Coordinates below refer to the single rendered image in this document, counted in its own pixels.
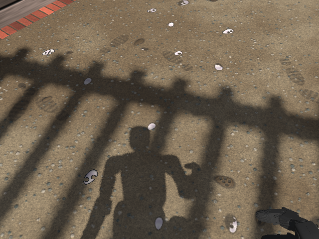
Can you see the robot right hand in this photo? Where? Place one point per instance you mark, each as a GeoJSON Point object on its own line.
{"type": "Point", "coordinates": [289, 220]}

